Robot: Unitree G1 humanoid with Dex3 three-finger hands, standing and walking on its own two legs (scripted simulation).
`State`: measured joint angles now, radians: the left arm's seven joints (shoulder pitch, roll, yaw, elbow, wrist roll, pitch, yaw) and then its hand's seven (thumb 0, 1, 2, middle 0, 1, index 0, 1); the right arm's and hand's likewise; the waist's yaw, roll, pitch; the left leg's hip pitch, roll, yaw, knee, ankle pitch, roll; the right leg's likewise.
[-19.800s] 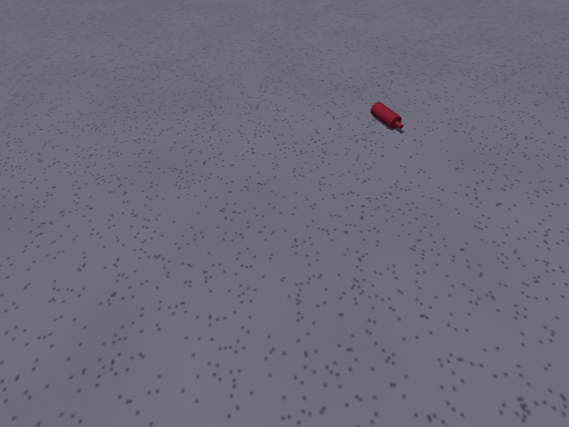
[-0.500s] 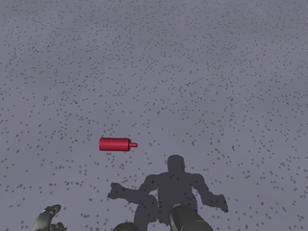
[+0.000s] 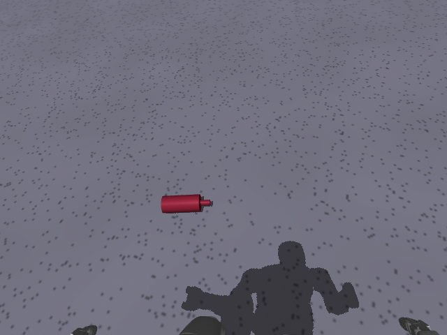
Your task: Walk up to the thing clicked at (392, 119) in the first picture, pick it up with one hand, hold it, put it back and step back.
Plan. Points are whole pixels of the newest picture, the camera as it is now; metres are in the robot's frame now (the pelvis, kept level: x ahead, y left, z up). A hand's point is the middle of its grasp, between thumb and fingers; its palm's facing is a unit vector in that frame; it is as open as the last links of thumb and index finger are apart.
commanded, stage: walk up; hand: left
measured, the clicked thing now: (186, 203) +0.74 +0.28 -0.72
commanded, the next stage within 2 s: none
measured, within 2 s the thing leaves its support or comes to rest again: neither
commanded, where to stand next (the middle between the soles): +0.37 +0.01 m, yaw +3 degrees
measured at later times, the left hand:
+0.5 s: hand out of the picture -0.08 +0.24 -0.16, palm faces +0.04 -0.93 -0.36, open 7.4 cm
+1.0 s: hand out of the picture -0.04 +0.25 -0.15, palm faces +0.04 -0.93 -0.37, open 7.4 cm
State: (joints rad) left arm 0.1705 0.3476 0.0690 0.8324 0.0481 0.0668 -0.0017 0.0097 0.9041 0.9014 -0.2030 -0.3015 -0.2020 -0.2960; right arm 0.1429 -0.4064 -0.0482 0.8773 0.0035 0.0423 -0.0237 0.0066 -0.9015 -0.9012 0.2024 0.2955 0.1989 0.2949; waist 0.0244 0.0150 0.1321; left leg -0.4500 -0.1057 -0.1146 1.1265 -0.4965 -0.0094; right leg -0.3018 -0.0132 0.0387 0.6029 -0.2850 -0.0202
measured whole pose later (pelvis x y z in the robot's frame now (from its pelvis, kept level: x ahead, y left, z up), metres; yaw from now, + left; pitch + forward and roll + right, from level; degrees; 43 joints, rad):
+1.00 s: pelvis -0.10 -0.02 +0.00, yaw +2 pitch -2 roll +1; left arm 0.18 0.37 0.04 1.01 0.02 -0.02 -0.01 0.01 0.91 0.90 -0.20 -0.30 -0.20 -0.30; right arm 0.21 -0.36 -0.05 1.02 -0.03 -0.03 0.02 0.01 -0.90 -0.90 0.20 0.30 0.20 0.29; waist 0.01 0.00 0.05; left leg -0.22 -0.01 -0.01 0.57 -0.31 0.00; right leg -0.18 -0.03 0.04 0.58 -0.37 0.02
